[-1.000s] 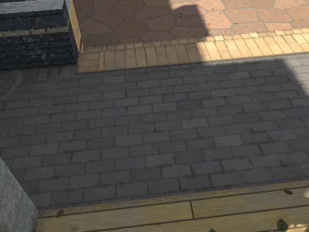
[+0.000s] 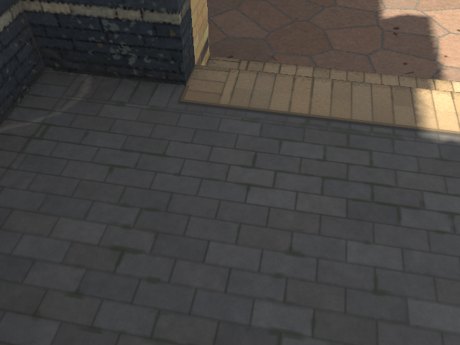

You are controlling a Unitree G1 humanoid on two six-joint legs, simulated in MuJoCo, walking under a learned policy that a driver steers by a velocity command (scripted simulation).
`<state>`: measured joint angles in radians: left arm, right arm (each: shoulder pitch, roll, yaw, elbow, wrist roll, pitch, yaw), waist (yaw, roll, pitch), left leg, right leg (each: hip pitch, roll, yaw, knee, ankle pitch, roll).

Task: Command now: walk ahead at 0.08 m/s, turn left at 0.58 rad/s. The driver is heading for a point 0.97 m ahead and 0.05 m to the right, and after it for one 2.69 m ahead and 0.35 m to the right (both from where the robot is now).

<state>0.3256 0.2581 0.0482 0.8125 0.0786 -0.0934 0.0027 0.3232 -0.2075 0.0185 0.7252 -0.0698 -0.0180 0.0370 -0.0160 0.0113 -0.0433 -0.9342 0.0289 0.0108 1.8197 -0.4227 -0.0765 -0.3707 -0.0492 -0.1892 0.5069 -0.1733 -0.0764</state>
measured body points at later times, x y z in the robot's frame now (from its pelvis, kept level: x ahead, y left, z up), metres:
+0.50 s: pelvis +0.06 +0.07 +0.01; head +0.07 +0.08 +0.46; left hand +0.08 +0.33 -0.13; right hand +0.15 -0.17 -0.11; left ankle +0.08 +0.17 -0.73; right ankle +0.16 -0.06 -0.64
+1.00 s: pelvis +0.23 -0.01 -0.01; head +0.21 -0.01 +0.44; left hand +0.38 +0.22 -0.13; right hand +0.23 -0.25 -0.16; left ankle +0.13 +0.15 -0.66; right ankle +0.18 -0.09 -0.73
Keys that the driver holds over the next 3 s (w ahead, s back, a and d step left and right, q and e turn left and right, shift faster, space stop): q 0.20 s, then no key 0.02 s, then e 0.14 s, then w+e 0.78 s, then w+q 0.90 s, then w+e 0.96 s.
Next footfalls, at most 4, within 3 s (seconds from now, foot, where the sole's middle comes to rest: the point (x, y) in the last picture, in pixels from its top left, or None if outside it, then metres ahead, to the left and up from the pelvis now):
0.30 left None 0.12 0.18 -0.77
0.90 right None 0.22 -0.10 -0.77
1.34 left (240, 332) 0.63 0.00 -0.91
1.74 right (312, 291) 0.77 -0.26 -0.91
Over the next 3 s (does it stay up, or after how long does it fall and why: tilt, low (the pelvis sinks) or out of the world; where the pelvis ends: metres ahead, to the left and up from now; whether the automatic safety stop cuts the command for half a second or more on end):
stays up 1.27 -0.13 -0.13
